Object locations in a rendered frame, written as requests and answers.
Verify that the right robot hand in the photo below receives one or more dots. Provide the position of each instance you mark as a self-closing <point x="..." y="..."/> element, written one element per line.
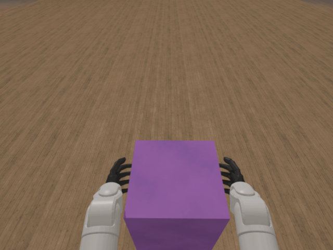
<point x="234" y="175"/>

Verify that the left robot hand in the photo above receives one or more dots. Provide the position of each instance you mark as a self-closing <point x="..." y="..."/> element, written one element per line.
<point x="115" y="175"/>

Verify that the carton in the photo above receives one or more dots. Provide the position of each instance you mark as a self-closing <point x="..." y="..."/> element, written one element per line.
<point x="176" y="198"/>

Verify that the right robot forearm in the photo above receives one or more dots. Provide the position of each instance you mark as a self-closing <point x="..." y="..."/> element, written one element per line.
<point x="253" y="221"/>

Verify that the left robot forearm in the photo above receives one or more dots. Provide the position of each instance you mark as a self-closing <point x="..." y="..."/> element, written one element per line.
<point x="102" y="221"/>

